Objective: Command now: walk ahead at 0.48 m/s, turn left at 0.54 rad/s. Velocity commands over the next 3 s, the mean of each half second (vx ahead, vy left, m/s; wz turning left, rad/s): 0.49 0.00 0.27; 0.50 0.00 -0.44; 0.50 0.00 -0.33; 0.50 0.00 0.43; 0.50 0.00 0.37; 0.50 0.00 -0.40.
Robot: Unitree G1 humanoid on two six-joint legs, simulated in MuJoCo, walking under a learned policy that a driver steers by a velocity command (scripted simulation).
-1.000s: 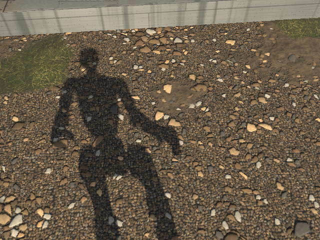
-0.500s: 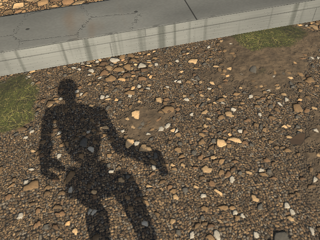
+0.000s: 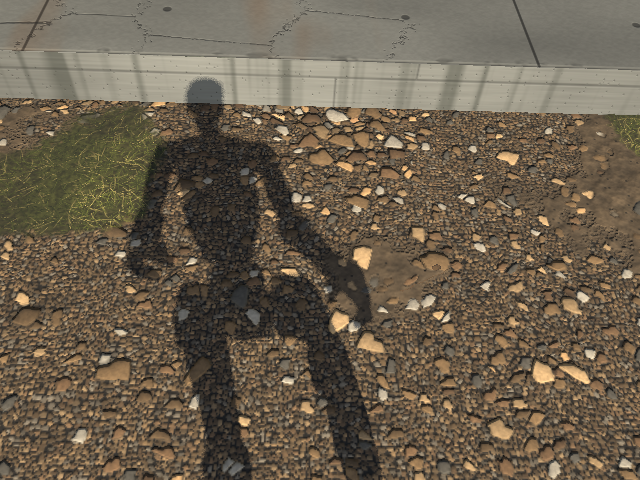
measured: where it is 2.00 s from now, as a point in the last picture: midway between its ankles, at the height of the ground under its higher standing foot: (370, 225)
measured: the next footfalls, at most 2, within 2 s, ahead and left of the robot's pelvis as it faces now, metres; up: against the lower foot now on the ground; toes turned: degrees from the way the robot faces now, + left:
right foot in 0.22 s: +0.34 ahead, -0.12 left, +0.00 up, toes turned +11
left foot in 0.70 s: +0.54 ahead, +0.14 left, +0.00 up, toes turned -2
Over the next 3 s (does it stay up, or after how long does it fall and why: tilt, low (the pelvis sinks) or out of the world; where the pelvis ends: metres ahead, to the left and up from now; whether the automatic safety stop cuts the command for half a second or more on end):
stays up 1.53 -0.15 -0.01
